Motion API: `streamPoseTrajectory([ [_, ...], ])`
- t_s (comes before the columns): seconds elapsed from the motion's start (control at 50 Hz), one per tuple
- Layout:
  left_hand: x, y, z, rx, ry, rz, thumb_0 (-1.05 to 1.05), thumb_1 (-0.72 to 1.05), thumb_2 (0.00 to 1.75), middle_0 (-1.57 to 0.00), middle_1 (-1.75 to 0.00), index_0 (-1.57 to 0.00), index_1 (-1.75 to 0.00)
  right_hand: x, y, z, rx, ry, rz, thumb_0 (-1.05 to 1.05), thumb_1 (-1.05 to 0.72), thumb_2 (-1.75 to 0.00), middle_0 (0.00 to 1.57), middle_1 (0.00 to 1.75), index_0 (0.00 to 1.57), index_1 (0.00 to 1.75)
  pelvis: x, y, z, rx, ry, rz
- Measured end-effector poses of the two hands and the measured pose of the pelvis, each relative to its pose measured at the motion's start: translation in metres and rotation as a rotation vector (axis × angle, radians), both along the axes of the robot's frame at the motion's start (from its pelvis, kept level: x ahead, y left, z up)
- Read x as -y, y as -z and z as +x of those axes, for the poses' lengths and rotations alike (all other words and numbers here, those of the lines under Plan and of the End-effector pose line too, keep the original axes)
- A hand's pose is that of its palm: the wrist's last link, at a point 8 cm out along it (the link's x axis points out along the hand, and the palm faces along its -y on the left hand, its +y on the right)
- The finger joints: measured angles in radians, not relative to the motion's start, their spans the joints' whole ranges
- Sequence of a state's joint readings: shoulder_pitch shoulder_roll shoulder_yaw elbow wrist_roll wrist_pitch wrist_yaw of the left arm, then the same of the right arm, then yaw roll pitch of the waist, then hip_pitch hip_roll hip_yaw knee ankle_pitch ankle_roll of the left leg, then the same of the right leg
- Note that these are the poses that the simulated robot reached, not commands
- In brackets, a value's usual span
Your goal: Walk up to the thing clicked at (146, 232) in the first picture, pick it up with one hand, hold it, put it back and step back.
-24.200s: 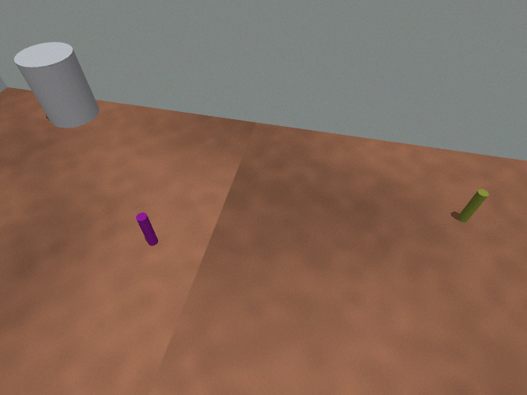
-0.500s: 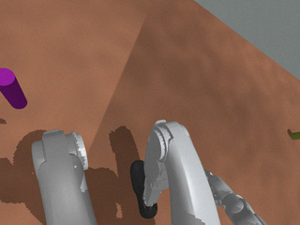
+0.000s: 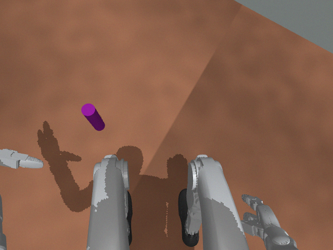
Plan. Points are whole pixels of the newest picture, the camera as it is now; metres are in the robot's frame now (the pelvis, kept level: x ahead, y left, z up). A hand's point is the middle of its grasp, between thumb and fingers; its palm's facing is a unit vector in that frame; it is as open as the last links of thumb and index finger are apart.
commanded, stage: home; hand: left
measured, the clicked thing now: (94, 118) +0.49 +0.26 -0.35
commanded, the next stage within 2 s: none
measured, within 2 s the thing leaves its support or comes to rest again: neither
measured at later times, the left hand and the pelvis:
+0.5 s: hand out of the picture +0.27 +0.26 +0.13, palm faces +0.24 -0.90 -0.37, open 17.5 cm; pelvis +0.06 +0.00 +0.22, yaw +6 degrees
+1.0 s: hand out of the picture +0.23 +0.21 +0.22, palm faces +0.22 -0.93 -0.29, open 17.5 cm; pelvis +0.08 +0.01 +0.28, yaw +7 degrees
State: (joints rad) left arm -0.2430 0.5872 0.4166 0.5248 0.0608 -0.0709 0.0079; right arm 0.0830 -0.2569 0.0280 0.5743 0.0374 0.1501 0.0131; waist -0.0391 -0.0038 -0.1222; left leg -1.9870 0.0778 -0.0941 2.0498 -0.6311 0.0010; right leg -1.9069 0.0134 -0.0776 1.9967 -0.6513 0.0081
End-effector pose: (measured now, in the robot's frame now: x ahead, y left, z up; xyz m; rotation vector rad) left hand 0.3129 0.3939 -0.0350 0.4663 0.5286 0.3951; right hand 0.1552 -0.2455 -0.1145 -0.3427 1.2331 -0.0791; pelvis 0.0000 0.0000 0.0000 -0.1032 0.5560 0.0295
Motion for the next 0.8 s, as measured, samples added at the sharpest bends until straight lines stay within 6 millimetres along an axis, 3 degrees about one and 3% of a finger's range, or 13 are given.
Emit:
streamPoseTrajectory([
  [0.12,0.026,-0.05,-0.031,-0.083,-0.053,-0.047,-0.01,-0.51,0.07,-0.06,-0.06,-0.07,-0.06,-0.002,-0.072,0.034,0.122,0.007,-0.007,0.01,-0.9,-0.9,0.2,0.3,0.21,0.3,0.005,-0.065,0.013,0.021,-0.023,0.02],
  [0.24,0.042,-0.106,-0.047,-0.124,-0.112,-0.091,-0.01,-0.54,0.05,-0.06,-0.06,-0.06,-0.05,-0.001,-0.144,0.061,0.238,0.001,-0.027,0.0,-0.9,-0.9,0.2,0.3,0.21,0.3,0.006,-0.125,0.03,0.075,-0.046,0.035],
  [0.42,0.081,-0.17,-0.061,-0.178,-0.114,-0.189,-0.01,-0.55,0.04,-0.05,-0.05,-0.06,-0.05,-0.007,-0.231,0.073,0.332,0.013,-0.041,0.01,-0.9,-0.9,0.2,0.3,0.21,0.3,0.001,-0.197,0.054,0.187,-0.072,0.049],
  [0.6,0.114,-0.237,-0.08,-0.182,-0.072,-0.243,-0.01,-0.54,0.05,-0.06,-0.06,-0.06,-0.05,-0.024,-0.29,0.074,0.411,0.049,-0.018,0.01,-0.9,-0.9,0.2,0.3,0.21,0.3,-0.007,-0.251,0.074,0.308,-0.086,0.064],
  [0.72,0.133,-0.275,-0.092,-0.146,-0.032,-0.264,-0.01,-0.54,0.05,-0.05,-0.06,-0.06,-0.05,-0.037,-0.313,0.085,0.497,0.055,0.01,0.01,-0.9,-0.9,0.2,0.3,0.21,0.3,-0.012,-0.269,0.083,0.364,-0.087,0.073],
  [0.8,0.14,-0.288,-0.101,-0.125,-0.026,-0.277,-0.01,-0.54,0.05,-0.05,-0.05,-0.06,-0.05,-0.044,-0.324,0.096,0.551,0.037,0.028,0.01,-0.9,-0.9,0.2,0.3,0.21,0.3,-0.013,-0.274,0.085,0.393,-0.089,0.078],
])
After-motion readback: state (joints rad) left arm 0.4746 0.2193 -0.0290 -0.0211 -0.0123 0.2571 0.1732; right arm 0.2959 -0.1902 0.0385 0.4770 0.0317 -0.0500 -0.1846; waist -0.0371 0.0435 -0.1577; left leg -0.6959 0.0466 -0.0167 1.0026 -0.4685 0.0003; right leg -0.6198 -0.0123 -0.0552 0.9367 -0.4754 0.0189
